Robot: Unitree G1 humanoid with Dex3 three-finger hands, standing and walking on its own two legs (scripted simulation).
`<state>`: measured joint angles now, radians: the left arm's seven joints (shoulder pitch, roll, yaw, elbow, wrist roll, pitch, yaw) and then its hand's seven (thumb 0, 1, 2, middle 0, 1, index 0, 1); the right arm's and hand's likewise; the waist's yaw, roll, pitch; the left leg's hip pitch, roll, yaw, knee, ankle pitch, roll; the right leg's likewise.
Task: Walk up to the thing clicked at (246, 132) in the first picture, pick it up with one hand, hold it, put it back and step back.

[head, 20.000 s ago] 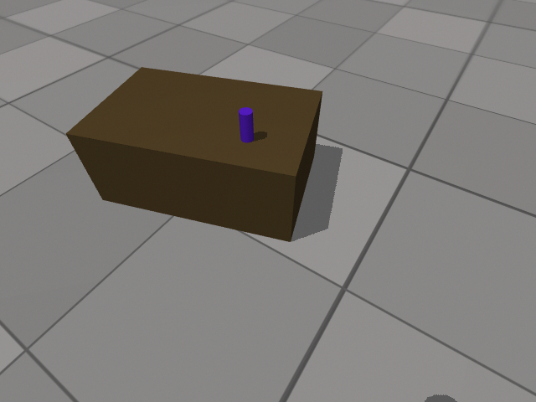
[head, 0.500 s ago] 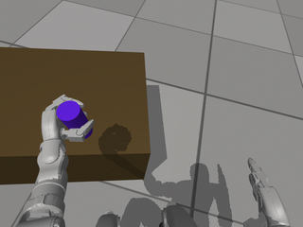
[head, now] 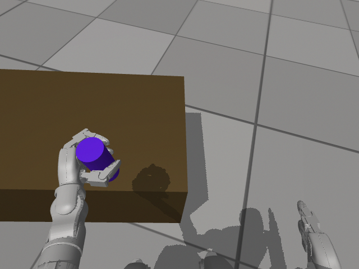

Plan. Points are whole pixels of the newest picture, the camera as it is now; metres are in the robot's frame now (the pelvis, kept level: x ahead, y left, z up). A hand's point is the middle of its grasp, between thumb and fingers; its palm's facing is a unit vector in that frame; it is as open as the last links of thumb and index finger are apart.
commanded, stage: lift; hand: left
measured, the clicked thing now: (100, 161) +0.36 +0.17 +0.02
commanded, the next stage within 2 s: hold in 0.18 s
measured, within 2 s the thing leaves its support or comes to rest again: neither
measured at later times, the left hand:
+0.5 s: hand (98, 158) +0.36 +0.17 +0.05, palm faces +0.15 -0.99 -0.01, open 8.0 cm
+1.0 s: hand (96, 156) +0.35 +0.17 +0.07, palm faces +0.15 -0.99 -0.01, open 8.0 cm
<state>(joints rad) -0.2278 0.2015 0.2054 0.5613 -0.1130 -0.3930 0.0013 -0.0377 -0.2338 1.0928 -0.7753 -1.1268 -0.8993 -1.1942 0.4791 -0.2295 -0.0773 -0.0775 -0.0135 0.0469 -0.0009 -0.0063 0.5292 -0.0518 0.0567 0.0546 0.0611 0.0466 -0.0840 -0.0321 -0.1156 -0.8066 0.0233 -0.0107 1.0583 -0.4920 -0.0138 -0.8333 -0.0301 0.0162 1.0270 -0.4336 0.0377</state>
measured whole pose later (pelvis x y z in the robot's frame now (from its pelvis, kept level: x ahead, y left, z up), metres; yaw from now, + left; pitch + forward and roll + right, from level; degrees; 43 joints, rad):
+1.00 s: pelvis +0.01 +0.00 +0.02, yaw +0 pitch +10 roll +0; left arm -0.08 0.17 0.15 0.31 -0.14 -0.24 0.02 -0.04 -0.24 1.10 -0.78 -1.13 -0.90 -1.20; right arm 0.46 -0.22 -0.08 0.02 0.01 0.06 -0.03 -0.01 0.53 -0.05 0.06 0.05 0.06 0.05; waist -0.04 -0.02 -0.11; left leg -0.65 0.02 0.00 0.95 -0.47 -0.02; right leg -0.68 -0.03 0.02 0.93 -0.42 0.04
